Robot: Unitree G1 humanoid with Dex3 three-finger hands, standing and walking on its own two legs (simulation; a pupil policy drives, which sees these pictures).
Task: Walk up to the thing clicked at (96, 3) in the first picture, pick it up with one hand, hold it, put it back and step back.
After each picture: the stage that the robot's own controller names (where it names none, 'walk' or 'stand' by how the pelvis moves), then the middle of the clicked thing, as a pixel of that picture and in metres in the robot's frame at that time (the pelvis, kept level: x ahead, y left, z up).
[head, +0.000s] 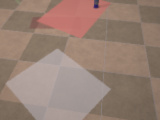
stand; out of the picture +2.18 -0.19 -0.65
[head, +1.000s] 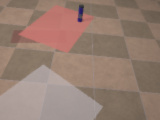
walk; (80, 13) +2.08 -0.03 -0.65
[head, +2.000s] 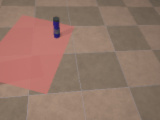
walk; (56, 28) +1.41 +0.26 -0.64
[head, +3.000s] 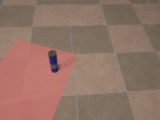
walk; (53, 62) +0.90 +0.25 -0.65
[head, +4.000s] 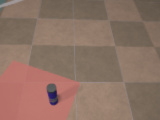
walk; (52, 95) +0.58 +0.20 -0.64
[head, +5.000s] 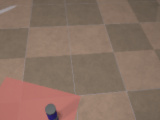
stand; (52, 115) +0.42 +0.20 -0.64
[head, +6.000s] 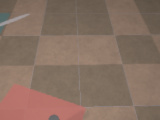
stand; out of the picture +0.39 +0.19 -0.65
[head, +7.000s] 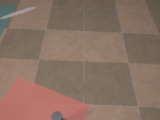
stand; out of the picture +0.38 +0.16 -0.64
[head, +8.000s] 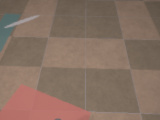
stand; out of the picture +0.37 +0.18 -0.66
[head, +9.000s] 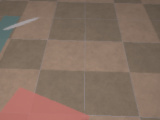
stand; out of the picture +0.35 +0.18 -0.66
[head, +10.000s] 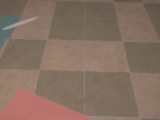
stand; out of the picture +0.34 +0.18 -0.66
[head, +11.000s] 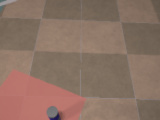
go down; (54, 116) +0.37 +0.18 -0.63
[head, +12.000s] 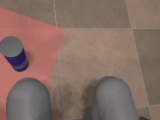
go down; (16, 57) +0.42 +0.23 -0.23
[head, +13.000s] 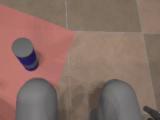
close in; (27, 57) +0.43 +0.22 -0.25
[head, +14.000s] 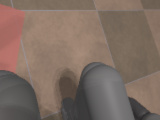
close in; out of the picture +0.41 +0.27 -0.16
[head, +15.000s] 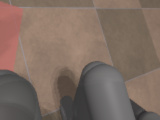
lift; out of the picture +0.40 +0.27 -0.15
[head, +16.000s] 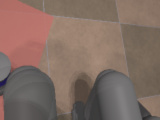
lift; out of the picture +0.30 +0.25 -0.14
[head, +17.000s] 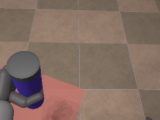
lift; (30, 85) +0.31 +0.17 +0.04
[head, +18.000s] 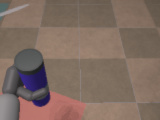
hold; (36, 82) +0.33 +0.16 +0.04
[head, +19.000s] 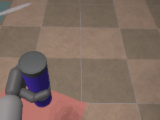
hold; (38, 83) +0.32 +0.16 +0.03
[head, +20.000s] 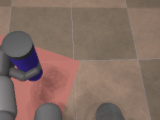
crouch; (27, 61) +0.39 +0.18 -0.04
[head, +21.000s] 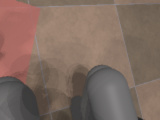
lower; out of the picture +0.42 +0.26 -0.16
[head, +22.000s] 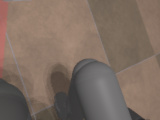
lower; out of the picture +0.43 +0.28 -0.16
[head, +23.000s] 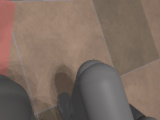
lower; out of the picture +0.42 +0.29 -0.16
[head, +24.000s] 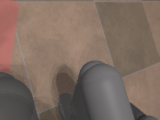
lower; out of the picture +0.41 +0.28 -0.16
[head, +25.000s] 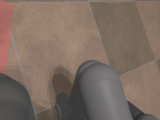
lower; out of the picture +0.41 +0.28 -0.16
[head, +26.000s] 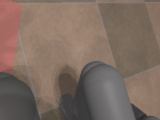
withdraw; out of the picture +0.41 +0.26 -0.16
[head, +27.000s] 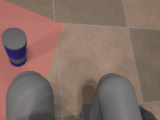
stand; (16, 50) +0.42 +0.24 -0.21
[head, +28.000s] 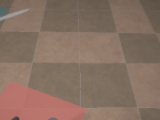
stand; out of the picture +0.36 +0.16 -0.58
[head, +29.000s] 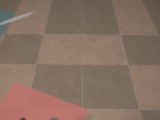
stand; out of the picture +0.37 +0.18 -0.60
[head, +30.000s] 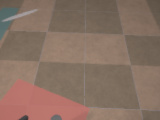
stand; out of the picture +0.37 +0.17 -0.60
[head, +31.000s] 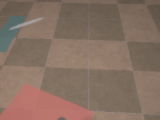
walk; out of the picture +0.40 +0.16 -0.65
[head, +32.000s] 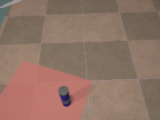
walk; (65, 97) +0.52 +0.17 -0.64
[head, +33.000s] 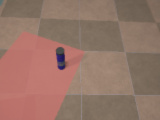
walk; (60, 59) +0.84 +0.16 -0.64
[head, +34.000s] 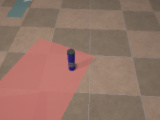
stand; (71, 60) +0.99 +0.16 -0.64
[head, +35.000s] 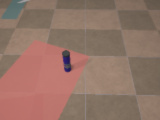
stand; (66, 61) +0.98 +0.18 -0.66
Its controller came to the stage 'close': yes
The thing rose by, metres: 0.68
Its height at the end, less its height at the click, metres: +0.00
